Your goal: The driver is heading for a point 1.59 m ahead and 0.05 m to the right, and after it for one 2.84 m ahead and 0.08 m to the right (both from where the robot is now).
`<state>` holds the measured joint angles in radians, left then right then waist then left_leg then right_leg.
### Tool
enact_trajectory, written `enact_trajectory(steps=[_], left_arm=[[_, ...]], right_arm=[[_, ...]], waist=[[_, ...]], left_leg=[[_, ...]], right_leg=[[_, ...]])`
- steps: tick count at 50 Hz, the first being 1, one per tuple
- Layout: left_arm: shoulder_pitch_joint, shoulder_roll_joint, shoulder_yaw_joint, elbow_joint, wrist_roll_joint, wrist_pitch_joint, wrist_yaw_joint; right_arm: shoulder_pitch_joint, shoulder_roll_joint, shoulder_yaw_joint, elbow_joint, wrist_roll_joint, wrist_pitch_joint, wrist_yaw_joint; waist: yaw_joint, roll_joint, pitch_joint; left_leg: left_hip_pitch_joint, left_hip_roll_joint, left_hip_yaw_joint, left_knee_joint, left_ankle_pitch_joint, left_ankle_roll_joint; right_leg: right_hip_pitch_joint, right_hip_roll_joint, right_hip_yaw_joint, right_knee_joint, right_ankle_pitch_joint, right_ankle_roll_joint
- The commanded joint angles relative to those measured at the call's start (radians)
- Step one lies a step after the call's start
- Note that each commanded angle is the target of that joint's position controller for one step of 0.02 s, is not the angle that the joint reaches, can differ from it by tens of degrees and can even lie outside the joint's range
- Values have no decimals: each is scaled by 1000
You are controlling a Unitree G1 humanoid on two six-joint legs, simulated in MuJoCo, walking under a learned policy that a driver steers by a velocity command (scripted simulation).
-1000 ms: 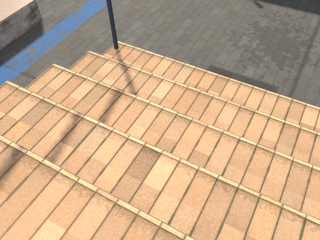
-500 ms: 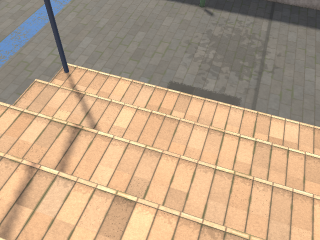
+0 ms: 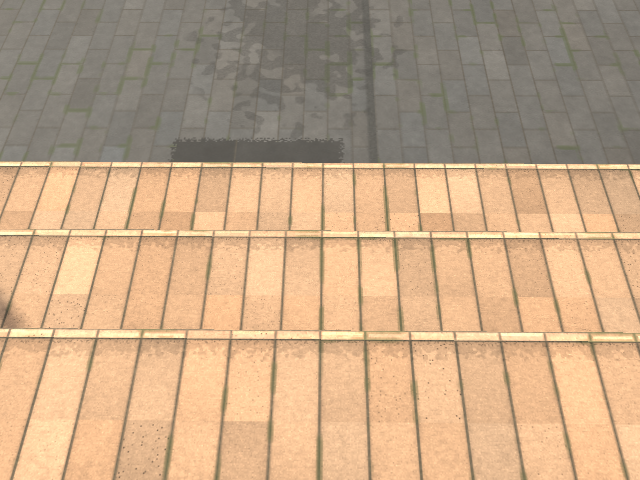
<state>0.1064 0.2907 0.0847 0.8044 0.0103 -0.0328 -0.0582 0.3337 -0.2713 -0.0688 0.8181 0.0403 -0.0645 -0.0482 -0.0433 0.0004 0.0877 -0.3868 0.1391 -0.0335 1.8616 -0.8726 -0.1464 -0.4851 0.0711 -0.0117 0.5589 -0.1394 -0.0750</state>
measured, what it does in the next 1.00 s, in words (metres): walks ahead: left foot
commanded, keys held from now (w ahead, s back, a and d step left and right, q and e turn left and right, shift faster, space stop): e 0.14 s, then no key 0.86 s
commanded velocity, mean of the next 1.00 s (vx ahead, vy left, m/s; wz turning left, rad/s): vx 0.05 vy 0.00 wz -0.22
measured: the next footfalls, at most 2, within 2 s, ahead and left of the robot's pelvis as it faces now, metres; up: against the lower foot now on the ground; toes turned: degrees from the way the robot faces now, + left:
left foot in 0.38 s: +0.22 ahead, +0.16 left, +0.00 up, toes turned -12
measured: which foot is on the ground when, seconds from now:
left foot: up 0.00-0.36, down 0.38-1.00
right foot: down 0.00-1.00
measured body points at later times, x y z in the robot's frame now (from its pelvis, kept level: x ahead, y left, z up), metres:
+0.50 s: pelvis +0.12 +0.05 +0.01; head +0.12 +0.06 +0.46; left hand +0.30 +0.27 -0.11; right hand +0.21 -0.21 -0.09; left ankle +0.18 +0.17 -0.72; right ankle +0.10 -0.07 -0.72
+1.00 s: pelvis +0.17 +0.07 +0.02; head +0.18 +0.07 +0.47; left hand +0.26 +0.30 -0.13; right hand +0.21 -0.19 -0.11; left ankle +0.18 +0.17 -0.72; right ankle +0.10 -0.07 -0.72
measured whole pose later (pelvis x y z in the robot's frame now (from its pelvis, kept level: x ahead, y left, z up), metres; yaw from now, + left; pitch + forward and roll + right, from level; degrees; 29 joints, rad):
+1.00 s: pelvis +0.17 +0.07 +0.02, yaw -12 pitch +0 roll +0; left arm 0.27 0.19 0.05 0.97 0.00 0.05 0.05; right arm 0.24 -0.19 -0.04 0.84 0.00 0.02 -0.02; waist 0.00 0.00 0.01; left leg -0.17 -0.04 0.00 0.42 -0.24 0.03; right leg -0.11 0.01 0.17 0.40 -0.29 0.04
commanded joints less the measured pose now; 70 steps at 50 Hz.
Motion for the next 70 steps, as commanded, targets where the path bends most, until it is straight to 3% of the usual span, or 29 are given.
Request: enact_trajectory(steps=[1,2,3,4,5,6,7,9,11,12,13,15,17,18,19,20,21,22,23,24,26,28,33,36,44,70], left_arm=[[231,202,28,-7,-47,42,37],[177,185,14,-28,-23,46,40],[125,178,2,-51,3,39,37],[96,180,-3,-70,15,29,31],[88,177,-8,-79,25,22,36],[79,175,-10,-81,25,21,48],[88,160,-21,-77,13,30,76],[88,108,-38,-81,-1,58,120],[97,100,-42,-94,-7,79,141],[99,91,-44,-99,-7,81,141],[85,80,-46,-108,5,85,136],[67,78,-39,-119,-5,82,118],[90,66,-38,-122,-7,81,100],[86,49,-42,-123,-14,85,100],[130,19,-47,-113,-20,83,103],[222,-8,-49,-107,7,77,98],[294,-4,-42,-87,-2,75,95],[238,29,-31,-93,-7,78,92],[189,49,-21,-95,-4,84,93],[146,35,-21,-95,2,96,88],[145,8,-26,-82,9,104,74],[144,-4,-28,-60,4,97,71],[154,-9,-27,-11,7,82,76],[170,-16,-27,21,-3,82,86],[217,-14,-19,108,-10,78,108],[256,-41,-20,260,-13,55,121]], right_arm=[[-52,-70,14,-174,10,-4,-20],[-75,-74,13,-173,9,26,-39],[-78,-77,15,-178,-8,51,-48],[-73,-83,14,-175,-21,70,-61],[-60,-129,-5,-171,-24,72,-68],[-83,-108,-3,-181,-41,72,-71],[-130,-85,7,-219,-56,71,-72],[-171,-29,27,-260,-78,61,-56],[-217,7,40,-287,-76,65,-31],[-213,3,35,-291,-64,67,-17],[-203,8,37,-284,-60,73,-7],[-195,-12,26,-280,-58,80,8],[-210,-20,19,-285,-53,77,17],[-180,-17,17,-278,-49,66,25],[-164,-24,13,-269,-56,58,30],[-128,-95,1,-262,-82,51,37],[-123,-69,9,-248,-99,53,48],[-127,-29,17,-219,-106,48,60],[-175,11,28,-222,-90,46,63],[-189,10,29,-221,-77,49,62],[-184,-23,21,-213,-72,52,54],[-157,-34,16,-204,-72,49,46],[-82,-15,18,-168,-58,47,43],[-62,-17,16,-142,-50,54,37],[-67,-19,10,-68,-39,67,30],[-64,-15,9,164,-37,95,7]], waist=[[88,27,-520],[70,38,-409],[42,48,-334],[17,53,-264],[2,67,-226],[-3,13,-197],[-4,-5,-152],[-5,-52,-210],[20,-125,-262],[15,-120,-265],[7,-122,-264],[7,-154,-188],[27,-193,-120],[10,-199,-98],[17,-180,-86],[77,-24,-164],[120,140,-187],[107,219,-136],[108,173,-94],[100,157,-92],[97,117,-79],[83,96,-81],[44,21,-138],[39,18,-129],[40,-3,-101],[26,-6,-36]], left_leg=[[-612,-32,-33,144,156,-1],[-567,-34,-53,125,194,11],[-519,-32,-79,132,192,42],[-478,-39,-75,53,240,71],[-453,-57,-79,-84,418,90],[-460,-82,-49,-87,477,86],[-442,-106,-39,-264,609,64],[-332,-124,-13,-590,824,35],[-251,-136,-25,-741,879,12],[-214,-123,-58,-817,875,16],[-127,-125,-48,-833,869,16],[-1,-133,-20,-933,785,39],[38,-137,-8,-1082,669,78],[84,-128,-6,-1241,688,106],[132,-98,-25,-1417,789,130],[283,43,-145,-1371,1083,187],[312,114,-247,-1400,1138,287],[198,147,-364,-1504,916,357],[135,102,-335,-1525,711,332],[78,50,-276,-1534,582,284],[28,-13,-180,-1552,376,210],[69,-38,-135,-1529,438,184],[232,-49,-90,-1447,775,218],[268,-60,-76,-1441,855,222],[319,-79,-59,-1460,986,213],[342,-111,-45,-1524,855,202]], right_leg=[[811,-458,603,-89,523,-336],[581,-492,663,-151,439,-344],[394,-500,667,-170,424,-342],[241,-444,580,-161,417,-314],[136,-359,485,-148,366,-263],[96,-312,441,-118,473,-240],[32,-240,365,-127,465,-210],[71,-166,273,-96,469,-155],[153,-190,289,-96,469,-149],[158,-204,310,-99,396,-153],[117,-204,307,-99,378,-156],[14,-189,318,-131,241,-153],[51,-196,379,-142,174,-153],[75,-173,391,-116,129,-135],[106,-142,398,-92,27,-87],[78,-72,365,25,-176,-22],[27,-13,295,93,-337,42],[31,-47,250,68,-318,81],[83,-80,230,31,-220,97],[154,-77,212,-7,-166,95],[231,-71,201,-56,-143,75],[229,-73,201,-77,-116,56],[212,-83,211,-129,-37,65],[218,-85,212,-151,-3,69],[264,-92,200,-190,94,80],[269,-89,134,-265,41,92]])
